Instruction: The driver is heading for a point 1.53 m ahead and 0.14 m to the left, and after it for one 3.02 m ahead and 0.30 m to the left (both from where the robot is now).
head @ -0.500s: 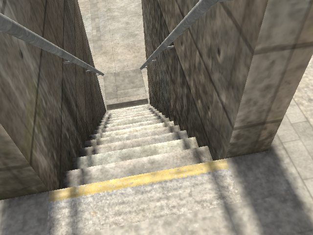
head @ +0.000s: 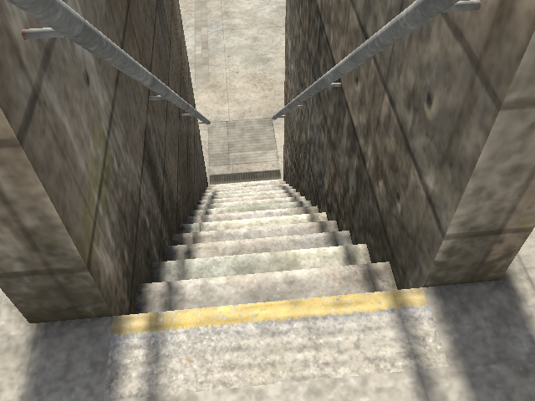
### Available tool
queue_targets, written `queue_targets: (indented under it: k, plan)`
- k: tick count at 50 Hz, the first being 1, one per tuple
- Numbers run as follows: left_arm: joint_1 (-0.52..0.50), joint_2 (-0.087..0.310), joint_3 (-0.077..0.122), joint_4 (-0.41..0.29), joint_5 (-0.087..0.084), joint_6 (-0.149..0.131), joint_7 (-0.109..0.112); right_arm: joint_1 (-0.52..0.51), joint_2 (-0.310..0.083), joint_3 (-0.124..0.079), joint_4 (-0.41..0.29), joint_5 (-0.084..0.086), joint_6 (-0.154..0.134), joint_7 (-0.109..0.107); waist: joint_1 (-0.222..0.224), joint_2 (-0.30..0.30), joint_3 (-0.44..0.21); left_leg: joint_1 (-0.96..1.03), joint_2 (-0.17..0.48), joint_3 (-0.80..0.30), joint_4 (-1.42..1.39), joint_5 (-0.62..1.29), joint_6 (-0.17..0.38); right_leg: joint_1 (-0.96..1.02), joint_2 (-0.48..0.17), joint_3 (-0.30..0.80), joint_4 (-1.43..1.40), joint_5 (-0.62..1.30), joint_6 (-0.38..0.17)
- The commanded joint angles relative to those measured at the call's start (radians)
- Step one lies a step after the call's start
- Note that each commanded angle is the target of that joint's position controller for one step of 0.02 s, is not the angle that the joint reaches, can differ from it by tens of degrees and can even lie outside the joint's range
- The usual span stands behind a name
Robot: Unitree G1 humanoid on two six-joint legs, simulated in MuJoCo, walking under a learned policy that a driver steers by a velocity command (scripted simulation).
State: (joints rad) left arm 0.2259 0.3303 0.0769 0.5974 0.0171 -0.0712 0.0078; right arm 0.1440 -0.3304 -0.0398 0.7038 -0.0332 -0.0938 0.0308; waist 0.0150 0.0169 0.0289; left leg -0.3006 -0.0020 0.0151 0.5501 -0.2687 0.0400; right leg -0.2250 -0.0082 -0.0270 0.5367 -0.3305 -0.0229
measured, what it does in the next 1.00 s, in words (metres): steps on the spot, turning left: right foot, then left foot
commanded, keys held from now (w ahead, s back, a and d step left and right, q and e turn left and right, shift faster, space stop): q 0.28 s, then no key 0.52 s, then w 0.20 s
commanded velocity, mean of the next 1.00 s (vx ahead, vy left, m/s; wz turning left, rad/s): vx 0.03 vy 0.00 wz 0.26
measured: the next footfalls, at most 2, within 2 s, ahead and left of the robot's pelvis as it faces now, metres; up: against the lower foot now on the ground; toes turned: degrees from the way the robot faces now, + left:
right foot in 0.36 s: +0.03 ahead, -0.11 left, +0.00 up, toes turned +12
left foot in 0.66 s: -0.02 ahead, +0.11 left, +0.00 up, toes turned +17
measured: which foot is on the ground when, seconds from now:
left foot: down 0.00-0.38, up 0.40-0.64, down 0.66-1.00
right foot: down 0.00-0.02, up 0.04-0.34, down 0.36-1.00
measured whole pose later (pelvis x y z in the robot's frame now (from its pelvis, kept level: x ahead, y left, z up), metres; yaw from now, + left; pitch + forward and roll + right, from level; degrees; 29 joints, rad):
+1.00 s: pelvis -0.01 -0.01 +0.00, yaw +16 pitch +0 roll +1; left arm 0.28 0.29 0.06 0.68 0.02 -0.08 -0.01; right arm 0.23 -0.30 -0.05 0.72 -0.04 -0.08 0.01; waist 0.02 0.00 0.02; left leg -0.20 0.00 0.03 0.54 -0.38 0.08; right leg -0.19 -0.02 -0.06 0.52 -0.33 -0.07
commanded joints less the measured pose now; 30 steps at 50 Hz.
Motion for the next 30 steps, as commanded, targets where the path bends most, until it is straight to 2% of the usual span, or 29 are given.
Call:
queue_targets:
  k: [1, 2, 3, 4, 5, 6, 7, 8, 9, 11, 14, 15, 16, 17, 18, 19, 20, 21, 22, 23, 24, 25, 26, 27, 29, 30]
  plan:
    - [-0.073, 0.132, 0.034, -0.122, 0.027, 0.004, 0.016, -0.009, -0.184, -0.053, -0.092, 0.011, -0.024, -0.003, -0.015, 0.036, -0.159, 0.222, 0.158, -0.232, -0.127, 0.518, 0.244, -0.080, -0.030, 0.003, 0.023, 0.090, -0.013]
    - [-0.081, 0.099, 0.021, -0.124, 0.041, 0.005, 0.023, 0.054, -0.234, -0.076, -0.093, 0.016, -0.031, -0.002, -0.054, 0.137, -0.184, 0.340, 0.281, -0.441, -0.209, 0.614, 0.366, -0.208, 0.055, -0.021, 0.150, -0.147, 0.074]
    - [-0.108, 0.091, 0.012, -0.117, 0.042, 0.016, 0.032, 0.166, -0.205, -0.078, -0.061, 0.001, -0.039, -0.006, -0.118, 0.131, -0.163, 0.410, 0.334, -0.495, -0.254, 0.567, 0.371, -0.332, 0.030, 0.070, 0.331, -0.350, 0.098]
    - [-0.073, 0.083, 0.007, -0.083, 0.037, 0.021, 0.040, 0.166, -0.185, -0.077, -0.045, -0.002, -0.050, -0.007, -0.090, 0.100, -0.120, 0.345, 0.332, -0.459, -0.268, 0.523, 0.331, -0.346, -0.006, 0.111, 0.464, -0.350, 0.094]
    - [-0.034, 0.111, 0.014, -0.061, 0.046, 0.019, 0.049, 0.115, -0.155, -0.071, -0.055, 0.001, -0.052, -0.005, -0.054, 0.073, -0.104, 0.279, 0.302, -0.420, -0.282, 0.526, 0.302, -0.325, -0.015, 0.116, 0.527, -0.329, 0.092]
    - [0.004, 0.133, 0.018, -0.039, 0.062, 0.017, 0.050, 0.051, -0.129, -0.062, -0.070, 0.006, -0.046, -0.004, -0.016, 0.072, -0.091, 0.207, 0.270, -0.380, -0.297, 0.522, 0.277, -0.293, -0.015, 0.108, 0.540, -0.293, 0.086]
    - [0.030, 0.122, 0.014, -0.027, 0.070, 0.015, 0.048, -0.006, -0.111, -0.056, -0.088, 0.009, -0.038, -0.011, 0.013, 0.076, -0.095, 0.146, 0.238, -0.348, -0.307, 0.510, 0.256, -0.237, -0.014, 0.096, 0.516, -0.247, 0.084]
    - [0.056, 0.103, 0.006, -0.015, 0.070, 0.018, 0.041, -0.036, -0.115, -0.053, -0.101, 0.006, -0.031, -0.015, 0.033, 0.066, -0.098, 0.102, 0.205, -0.317, -0.315, 0.496, 0.239, -0.187, -0.006, 0.075, 0.449, -0.192, 0.088]
    - [0.075, 0.090, -0.001, -0.004, 0.060, 0.026, 0.032, -0.047, -0.124, -0.056, -0.108, 0.003, -0.029, -0.016, 0.035, 0.070, -0.105, 0.088, 0.180, -0.298, -0.314, 0.477, 0.228, -0.148, 0.004, 0.057, 0.372, -0.146, 0.096]
    - [0.054, 0.070, -0.017, -0.003, 0.045, 0.043, 0.015, -0.024, -0.137, -0.064, -0.108, -0.004, -0.030, -0.017, 0.003, 0.092, -0.122, 0.108, 0.163, -0.301, -0.290, 0.418, 0.228, -0.117, 0.020, 0.046, 0.252, -0.115, 0.110]
    - [0.068, 0.082, -0.028, 0.015, 0.028, 0.043, 0.007, 0.018, -0.156, -0.077, -0.118, -0.008, -0.017, -0.002, -0.043, 0.085, -0.120, 0.135, 0.186, -0.392, -0.261, 0.259, 0.245, -0.092, 0.036, 0.041, 0.053, -0.083, 0.084]
    - [0.093, 0.093, -0.026, 0.029, 0.017, 0.037, 0.004, 0.000, -0.156, -0.077, -0.121, -0.004, -0.006, 0.003, -0.032, 0.078, -0.122, 0.130, 0.192, -0.407, -0.236, 0.225, 0.244, -0.066, 0.040, 0.028, -0.036, -0.002, 0.064]
    - [0.109, 0.100, -0.023, 0.038, 0.005, 0.032, 0.000, -0.003, -0.151, -0.074, -0.122, 0.003, 0.014, 0.009, -0.028, 0.058, -0.122, 0.117, 0.194, -0.421, -0.215, 0.218, 0.244, -0.019, 0.048, 0.006, -0.160, 0.099, 0.039]
    - [0.081, 0.107, -0.020, 0.024, -0.005, 0.027, -0.004, 0.021, -0.135, -0.062, -0.103, -0.003, 0.029, 0.013, -0.034, 0.066, -0.123, 0.073, 0.184, -0.432, -0.203, 0.222, 0.226, 0.046, 0.045, 0.002, -0.215, 0.179, 0.001]
    - [0.070, 0.121, -0.015, -0.001, -0.006, 0.022, -0.004, 0.061, -0.101, -0.046, -0.081, -0.010, 0.039, 0.015, -0.032, 0.061, -0.149, 0.025, 0.162, -0.423, -0.173, 0.177, 0.177, 0.122, -0.012, 0.027, -0.211, 0.282, -0.074]
    - [0.085, 0.220, 0.013, -0.038, 0.002, 0.008, 0.013, 0.073, -0.029, -0.023, -0.122, -0.011, 0.040, 0.012, -0.031, -0.110, -0.184, -0.144, 0.028, -0.275, -0.047, -0.058, 0.063, 0.223, -0.224, 0.266, -0.244, 0.480, -0.311]
    - [0.105, 0.237, 0.030, -0.035, 0.030, -0.008, 0.014, 0.002, -0.045, -0.025, -0.136, -0.039, 0.028, 0.007, 0.026, -0.164, -0.103, -0.313, -0.074, -0.132, 0.191, -0.282, -0.055, 0.232, -0.436, 0.493, -0.364, 0.486, -0.483]
    - [0.092, 0.183, 0.018, -0.026, 0.037, -0.024, 0.017, 0.001, -0.083, -0.037, -0.106, -0.039, 0.024, -0.004, 0.013, -0.048, -0.091, -0.298, -0.007, -0.147, 0.382, -0.272, -0.071, 0.179, -0.423, 0.439, -0.389, 0.379, -0.421]
    - [0.012, 0.119, 0.000, -0.043, 0.023, -0.032, 0.004, 0.056, -0.121, -0.055, -0.072, -0.031, 0.020, -0.029, -0.036, -0.060, -0.069, -0.262, -0.005, -0.141, 0.487, -0.235, -0.079, 0.115, -0.337, 0.342, -0.394, 0.330, -0.333]
    - [-0.067, 0.056, -0.024, -0.066, 0.008, -0.038, -0.005, 0.081, -0.144, -0.068, -0.057, -0.036, 0.018, -0.045, -0.063, -0.100, -0.055, -0.244, -0.014, -0.143, 0.543, -0.194, -0.092, 0.080, -0.267, 0.263, -0.388, 0.351, -0.269]
    - [-0.090, 0.035, -0.033, -0.068, -0.006, -0.042, -0.011, 0.073, -0.121, -0.062, -0.062, -0.048, 0.020, -0.047, -0.065, -0.118, -0.057, -0.232, -0.023, -0.136, 0.598, -0.157, -0.105, 0.074, -0.231, 0.210, -0.369, 0.432, -0.246]
    - [-0.109, 0.054, -0.027, -0.080, -0.003, -0.039, -0.013, 0.085, -0.096, -0.053, -0.059, -0.051, 0.023, -0.037, -0.071, -0.098, -0.073, -0.204, -0.021, -0.105, 0.632, -0.124, -0.118, 0.068, -0.216, 0.164, -0.354, 0.507, -0.242]
    - [-0.114, 0.066, -0.021, -0.086, 0.003, -0.039, -0.019, 0.103, -0.079, -0.049, -0.046, -0.032, 0.028, -0.026, -0.068, -0.071, -0.079, -0.181, -0.010, -0.096, 0.603, -0.084, -0.135, 0.071, -0.192, 0.120, -0.333, 0.536, -0.230]
    - [-0.121, 0.063, -0.022, -0.089, 0.001, -0.038, -0.029, 0.113, -0.062, -0.045, -0.032, -0.012, 0.030, -0.015, -0.063, -0.064, -0.075, -0.159, 0.012, -0.083, 0.519, -0.049, -0.160, 0.086, -0.170, 0.083, -0.307, 0.539, -0.213]
    - [-0.095, 0.042, -0.033, -0.071, -0.027, -0.033, -0.054, 0.118, -0.012, -0.030, -0.005, -0.003, 0.039, 0.014, -0.045, -0.052, -0.070, -0.090, 0.083, -0.050, 0.245, -0.031, -0.209, 0.107, -0.140, 0.055, -0.221, 0.470, -0.153]
    - [-0.054, 0.054, -0.027, -0.051, -0.040, -0.025, -0.067, 0.100, 0.018, -0.020, -0.003, 0.003, 0.042, 0.031, -0.016, -0.061, -0.059, -0.052, 0.089, -0.024, 0.116, -0.081, -0.222, 0.108, -0.147, 0.076, -0.171, 0.423, -0.134]
Keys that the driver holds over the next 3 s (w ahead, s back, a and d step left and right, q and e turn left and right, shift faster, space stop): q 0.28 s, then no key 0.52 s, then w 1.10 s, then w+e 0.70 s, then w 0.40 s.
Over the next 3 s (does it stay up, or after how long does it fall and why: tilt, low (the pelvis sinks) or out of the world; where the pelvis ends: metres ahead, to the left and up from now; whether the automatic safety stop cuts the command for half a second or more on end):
stays up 0.74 0.16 -0.15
